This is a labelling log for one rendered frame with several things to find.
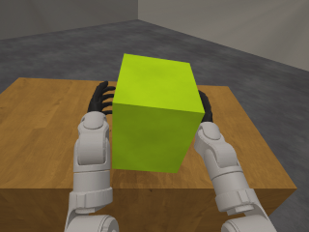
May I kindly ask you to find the robot left forearm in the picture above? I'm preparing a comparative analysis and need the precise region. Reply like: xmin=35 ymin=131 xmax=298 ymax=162
xmin=64 ymin=111 xmax=113 ymax=232

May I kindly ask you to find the robot left upper arm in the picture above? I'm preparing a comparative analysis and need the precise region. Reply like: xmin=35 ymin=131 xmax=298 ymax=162
xmin=66 ymin=215 xmax=120 ymax=232

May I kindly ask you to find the right robot hand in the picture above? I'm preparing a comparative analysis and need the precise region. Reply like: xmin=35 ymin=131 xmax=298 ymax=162
xmin=198 ymin=90 xmax=213 ymax=123

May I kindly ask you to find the robot right forearm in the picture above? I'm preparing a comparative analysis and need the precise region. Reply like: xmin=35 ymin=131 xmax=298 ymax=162
xmin=194 ymin=122 xmax=277 ymax=232

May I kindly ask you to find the robot right upper arm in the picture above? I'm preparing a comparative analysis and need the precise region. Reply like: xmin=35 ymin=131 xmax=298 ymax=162
xmin=221 ymin=214 xmax=276 ymax=232

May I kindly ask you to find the left robot hand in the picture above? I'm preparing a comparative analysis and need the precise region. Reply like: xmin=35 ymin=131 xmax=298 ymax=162
xmin=87 ymin=80 xmax=116 ymax=115

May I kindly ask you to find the pedestal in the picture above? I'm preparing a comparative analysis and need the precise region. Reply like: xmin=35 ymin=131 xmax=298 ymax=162
xmin=0 ymin=77 xmax=297 ymax=232

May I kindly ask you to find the carton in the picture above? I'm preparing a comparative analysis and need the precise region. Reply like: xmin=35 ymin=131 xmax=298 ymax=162
xmin=112 ymin=53 xmax=205 ymax=173

